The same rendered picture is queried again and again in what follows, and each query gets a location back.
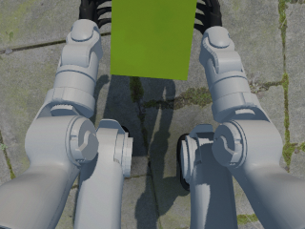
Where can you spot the robot right thigh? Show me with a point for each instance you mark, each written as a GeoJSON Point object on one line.
{"type": "Point", "coordinates": [211, 184]}

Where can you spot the carton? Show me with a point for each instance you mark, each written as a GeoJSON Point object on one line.
{"type": "Point", "coordinates": [152, 38]}

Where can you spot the robot right forearm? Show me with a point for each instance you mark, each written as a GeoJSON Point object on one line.
{"type": "Point", "coordinates": [227, 82]}

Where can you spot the robot left hand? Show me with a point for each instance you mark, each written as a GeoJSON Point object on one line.
{"type": "Point", "coordinates": [89, 10]}

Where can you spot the left robot foot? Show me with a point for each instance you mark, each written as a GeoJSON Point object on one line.
{"type": "Point", "coordinates": [126, 130]}

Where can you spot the robot right hand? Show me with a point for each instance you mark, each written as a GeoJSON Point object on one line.
{"type": "Point", "coordinates": [212, 16]}

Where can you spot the robot right upper arm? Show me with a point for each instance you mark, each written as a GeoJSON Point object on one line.
{"type": "Point", "coordinates": [251, 150]}

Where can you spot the robot left upper arm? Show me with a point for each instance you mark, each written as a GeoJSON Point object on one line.
{"type": "Point", "coordinates": [57, 147]}

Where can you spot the robot left forearm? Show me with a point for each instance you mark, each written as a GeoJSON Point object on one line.
{"type": "Point", "coordinates": [76, 75]}

